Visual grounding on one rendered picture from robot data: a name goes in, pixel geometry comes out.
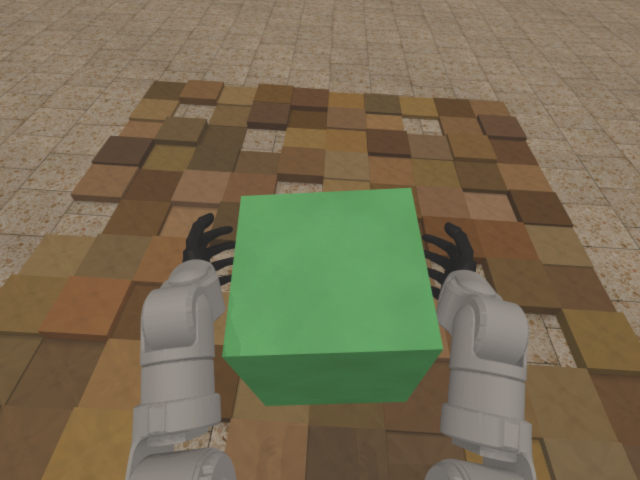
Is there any left robot upper arm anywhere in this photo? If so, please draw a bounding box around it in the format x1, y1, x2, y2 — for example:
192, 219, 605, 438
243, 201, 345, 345
130, 447, 236, 480

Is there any right robot hand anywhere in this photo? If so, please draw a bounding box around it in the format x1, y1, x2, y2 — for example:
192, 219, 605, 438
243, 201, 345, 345
422, 222, 477, 300

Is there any robot left forearm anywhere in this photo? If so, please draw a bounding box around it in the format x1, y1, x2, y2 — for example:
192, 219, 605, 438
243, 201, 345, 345
125, 259, 225, 480

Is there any robot right forearm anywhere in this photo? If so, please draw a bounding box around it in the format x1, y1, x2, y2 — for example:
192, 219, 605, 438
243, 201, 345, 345
436, 270, 537, 480

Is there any carton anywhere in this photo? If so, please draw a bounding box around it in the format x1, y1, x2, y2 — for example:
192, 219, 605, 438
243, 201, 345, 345
222, 188, 443, 406

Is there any left robot hand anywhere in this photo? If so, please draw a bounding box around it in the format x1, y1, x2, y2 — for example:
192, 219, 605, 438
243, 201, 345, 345
182, 213, 236, 286

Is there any right robot upper arm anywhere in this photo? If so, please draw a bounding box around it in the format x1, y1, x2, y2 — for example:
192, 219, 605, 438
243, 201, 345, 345
424, 459, 524, 480

